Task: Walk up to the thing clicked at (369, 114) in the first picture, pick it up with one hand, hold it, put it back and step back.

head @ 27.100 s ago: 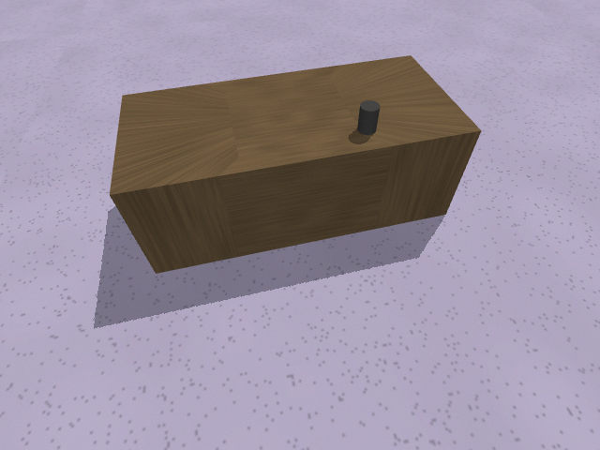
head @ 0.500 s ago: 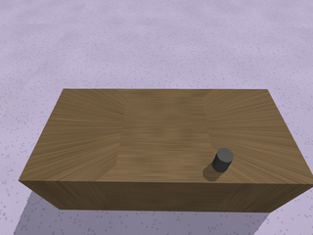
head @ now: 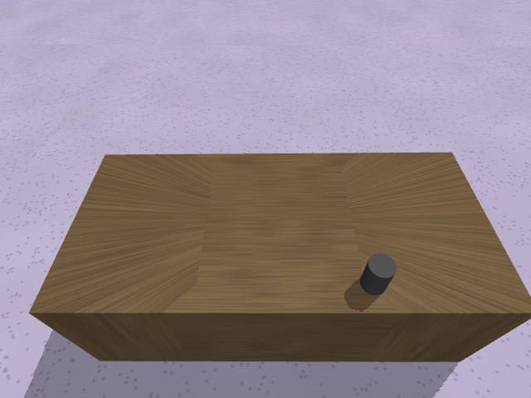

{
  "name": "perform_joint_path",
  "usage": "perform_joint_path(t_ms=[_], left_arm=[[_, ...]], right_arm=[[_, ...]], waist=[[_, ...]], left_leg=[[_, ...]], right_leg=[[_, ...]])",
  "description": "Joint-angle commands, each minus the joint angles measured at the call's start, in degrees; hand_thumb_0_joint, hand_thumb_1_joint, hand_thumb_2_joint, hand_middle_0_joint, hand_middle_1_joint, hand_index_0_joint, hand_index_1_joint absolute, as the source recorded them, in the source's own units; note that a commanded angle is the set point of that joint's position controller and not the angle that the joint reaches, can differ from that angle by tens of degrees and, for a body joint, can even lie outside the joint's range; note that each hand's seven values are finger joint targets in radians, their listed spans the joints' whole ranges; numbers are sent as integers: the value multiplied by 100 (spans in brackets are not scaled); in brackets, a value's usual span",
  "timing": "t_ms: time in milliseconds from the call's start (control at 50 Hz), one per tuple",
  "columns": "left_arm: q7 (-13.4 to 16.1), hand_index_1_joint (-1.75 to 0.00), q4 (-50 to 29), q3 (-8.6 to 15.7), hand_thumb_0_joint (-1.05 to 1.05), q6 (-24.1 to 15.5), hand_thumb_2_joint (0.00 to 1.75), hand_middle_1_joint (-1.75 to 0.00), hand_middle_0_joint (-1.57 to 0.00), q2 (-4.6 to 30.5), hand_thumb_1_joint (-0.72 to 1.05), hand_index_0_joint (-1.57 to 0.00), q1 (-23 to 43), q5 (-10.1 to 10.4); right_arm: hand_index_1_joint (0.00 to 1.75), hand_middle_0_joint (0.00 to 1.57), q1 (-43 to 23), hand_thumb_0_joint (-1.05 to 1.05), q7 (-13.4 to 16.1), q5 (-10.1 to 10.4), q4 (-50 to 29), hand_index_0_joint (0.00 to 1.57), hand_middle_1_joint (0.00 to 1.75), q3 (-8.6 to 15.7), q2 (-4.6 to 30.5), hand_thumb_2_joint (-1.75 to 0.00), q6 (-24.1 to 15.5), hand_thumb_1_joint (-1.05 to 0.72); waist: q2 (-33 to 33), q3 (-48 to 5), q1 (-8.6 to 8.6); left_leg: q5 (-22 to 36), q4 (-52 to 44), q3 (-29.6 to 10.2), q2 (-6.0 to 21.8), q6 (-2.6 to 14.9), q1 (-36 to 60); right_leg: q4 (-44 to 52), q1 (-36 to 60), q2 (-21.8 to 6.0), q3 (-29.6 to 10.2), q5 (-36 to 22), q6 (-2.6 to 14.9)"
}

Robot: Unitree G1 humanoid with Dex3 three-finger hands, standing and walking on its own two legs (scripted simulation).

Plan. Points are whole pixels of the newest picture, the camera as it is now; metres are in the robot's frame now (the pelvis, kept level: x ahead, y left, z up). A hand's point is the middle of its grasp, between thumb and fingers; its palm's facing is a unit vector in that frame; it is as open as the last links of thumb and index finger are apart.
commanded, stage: stand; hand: right
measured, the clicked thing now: (377, 274) +0.45 -0.27 -0.28
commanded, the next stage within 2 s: step back in 0.48 s
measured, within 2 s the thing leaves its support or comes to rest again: neither
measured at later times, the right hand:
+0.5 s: hand out of the picture +0.05 -0.25 -0.16, palm faces -0.02 +0.94 -0.33, open 7.4 cm
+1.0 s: hand out of the picture -0.07 -0.21 -0.15, palm faces +0.01 +0.89 -0.45, open 7.4 cm
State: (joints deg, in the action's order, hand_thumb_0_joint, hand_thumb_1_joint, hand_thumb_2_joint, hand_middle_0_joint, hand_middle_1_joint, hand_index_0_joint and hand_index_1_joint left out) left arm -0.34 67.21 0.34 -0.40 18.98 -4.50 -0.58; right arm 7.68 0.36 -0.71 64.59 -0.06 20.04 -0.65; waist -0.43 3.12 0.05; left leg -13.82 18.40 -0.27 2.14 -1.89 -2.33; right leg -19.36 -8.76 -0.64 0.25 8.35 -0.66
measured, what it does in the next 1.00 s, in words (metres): walks backwards: left foot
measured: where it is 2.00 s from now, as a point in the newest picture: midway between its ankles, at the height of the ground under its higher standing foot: outside the picture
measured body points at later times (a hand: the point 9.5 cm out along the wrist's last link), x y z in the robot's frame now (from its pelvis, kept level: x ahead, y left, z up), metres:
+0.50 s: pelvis -0.01 +0.00 +0.00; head +0.01 +0.00 +0.45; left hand +0.07 +0.30 -0.13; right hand +0.05 -0.30 -0.14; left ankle -0.04 +0.14 -0.75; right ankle +0.03 -0.13 -0.75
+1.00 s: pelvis -0.09 +0.06 -0.01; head -0.02 +0.09 +0.43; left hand +0.06 +0.36 -0.16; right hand -0.07 -0.26 -0.12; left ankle -0.11 +0.15 -0.75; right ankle -0.08 -0.07 -0.68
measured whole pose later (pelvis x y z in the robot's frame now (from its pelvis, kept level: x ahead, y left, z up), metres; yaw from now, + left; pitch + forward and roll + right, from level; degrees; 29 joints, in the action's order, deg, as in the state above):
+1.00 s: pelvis -0.09 +0.06 -0.01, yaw -2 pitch -1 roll -1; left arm 1.5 50.2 3.0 4.2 22.4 -2.7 -1.0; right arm 11.4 0.9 -2.2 54.7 3.3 19.5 2.3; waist 4.1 10.2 1.6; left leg -19.2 32.4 1.1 -2.0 3.1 -12.6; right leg -62.0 -29.9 8.5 -10.4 24.3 0.8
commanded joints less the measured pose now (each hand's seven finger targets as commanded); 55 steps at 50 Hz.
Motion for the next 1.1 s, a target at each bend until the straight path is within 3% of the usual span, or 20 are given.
perform_joint_path(t_ms=[0,100,440,460,540,580,600,620,640,700,740,760,780,800,820,840,860,920,980,1080], left_arm=[[90,-30,-288,231,0,-125,90,-30,-20,1251,90,-20,217,17],[81,-30,-336,207,0,-139,90,-30,-20,1181,90,-20,147,24],[71,-30,-362,203,0,-121,90,-30,-20,1233,90,-20,83,5],[93,-30,-692,472,0,-65,90,-30,-20,1611,90,-20,83,66],[141,-30,-993,532,0,-20,90,-30,-20,1582,90,-20,-108,65],[150,-30,-1179,594,0,3,90,-30,-20,1754,90,-20,-144,45],[171,-30,-1293,620,0,18,90,-30,-20,1866,90,-20,-72,8],[188,-30,-1465,645,0,21,90,-30,-20,1932,90,-20,56,-58],[191,-30,-1585,654,0,34,90,-30,-20,1926,90,-20,163,-113],[217,-30,-1888,589,0,90,90,-30,-20,1736,90,-20,594,-164],[226,-30,-2061,546,0,165,90,-30,-20,1704,90,-20,638,-164],[207,-30,-2097,509,0,228,90,-30,-20,1582,90,-20,552,-97],[206,-30,-2183,461,0,279,90,-30,-20,1316,90,-20,453,-21],[247,-30,-2192,452,0,307,90,-30,-20,1137,90,-20,468,-5],[284,-30,-2059,477,0,385,90,-30,-20,1215,90,-20,126,-25],[315,-30,-2111,468,0,369,90,-30,-20,1163,90,-20,-11,-34],[337,-30,-2083,517,0,377,90,-30,-20,1265,90,-20,252,-76],[280,-30,-1966,553,0,378,90,-30,-20,1363,90,-20,-211,-18],[237,-30,-2044,619,0,312,90,-30,-20,1334,90,-20,-188,-70],[182,-30,-2362,614,0,211,90,-30,-20,1236,90,-20,92,-106]], right_arm=[[30,20,-54,0,69,-24,-262,20,30,215,1168,-90,-89,-90],[30,20,-139,0,65,-8,-280,20,30,225,1210,-90,-115,-90],[30,20,-69,0,46,-19,-292,20,30,245,1204,-90,-96,-90],[30,20,-293,0,25,-16,-369,20,30,388,1479,-90,11,-90],[30,20,-119,0,21,73,-639,20,30,437,1308,-90,107,-90],[30,20,-57,0,15,84,-776,20,30,446,1195,-90,176,-90],[30,20,29,0,5,68,-805,20,30,459,1145,-90,234,-90],[30,20,197,0,-5,38,-845,20,30,493,1154,-90,302,-90],[30,20,371,0,-32,15,-869,20,30,510,1155,-90,344,-90],[30,20,639,0,-68,71,-939,20,30,569,1212,-90,327,-90],[30,20,814,0,-44,7,-1038,20,30,600,1208,-90,282,-90],[30,20,825,0,-17,-62,-1042,20,30,628,1248,-90,228,-90],[30,20,717,0,15,-184,-1060,20,30,732,1590,-90,204,-90],[30,20,631,0,37,-246,-1125,20,30,810,1927,-90,177,-90],[30,20,482,0,54,-288,-1216,20,30,803,1859,-90,174,-90],[30,20,371,0,74,-210,-1403,20,30,803,2068,-90,168,-90],[30,20,235,0,112,-200,-1442,20,30,825,2023,-90,167,-90],[30,20,-395,0,207,-182,-1617,20,30,714,1574,-90,103,-90],[30,20,22,0,256,-96,-1603,20,30,729,1361,-90,71,-90],[30,20,452,0,249,-54,-1662,20,30,781,1523,-90,81,-90]], waist=[[127,-333,9],[-72,-473,-36],[78,-294,-17],[123,366,-82],[275,-517,-11],[735,-855,-42],[1042,-856,-49],[1261,-878,-32],[1207,-872,35],[1231,-1056,238],[1155,-998,344],[622,-886,379],[-803,-721,286],[-1351,-440,213],[-568,-469,11],[-1015,-517,143],[-987,-370,236],[-896,-221,-257],[-609,-368,-51],[-447,-583,274]], left_leg=[[664,-375,-330,533,250,-491],[1023,-337,-314,549,237,-416],[345,-450,-335,525,279,-495],[1241,128,-443,418,409,-906],[1476,1015,-212,241,470,-777],[525,2022,74,-206,353,-850],[-701,2623,130,-499,316,-1093],[-1768,3361,10,-558,345,-1221],[-1956,3551,-211,-425,385,-1170],[-1664,3349,-315,-287,463,-958],[-713,1886,-145,-222,434,-892],[278,793,-267,-64,337,-762],[1744,211,-1409,593,301,-560],[3315,264,-2167,1151,403,-87],[3897,539,-1811,1303,542,-239],[4457,545,-2069,1585,718,-511],[3781,297,-2130,1565,688,-823],[3561,716,-1169,963,640,-247],[3676,865,-1082,905,641,301],[3352,1126,-1238,1202,1238,692]], right_leg=[[221,426,-641,-565,-743,158],[143,556,-676,-561,-1195,182],[266,254,-632,-599,-446,173],[-239,-228,-565,-705,-1625,141],[-491,57,-732,-797,-2166,517],[-168,-27,-1287,-1445,-2178,971],[0,-79,-1659,-1883,-2114,1279],[47,-260,-1960,-2133,-1985,1547],[-57,-542,-1987,-2022,-1812,1606],[-615,-907,-1600,-1372,-1885,1322],[-1078,-793,-1275,-1254,-1603,946],[-1587,-901,-921,-1023,-1051,679],[-2623,-1528,-85,-667,57,397],[-3234,-2600,791,-730,2379,228],[-3755,-2456,687,-1191,2454,212],[-4079,-2393,815,-1214,2653,172],[-4351,-2265,827,-1420,2443,201],[-4621,-2583,737,-1394,1516,185],[-4229,-2406,700,-1137,1424,45],[-2686,-1941,354,-762,1720,4]])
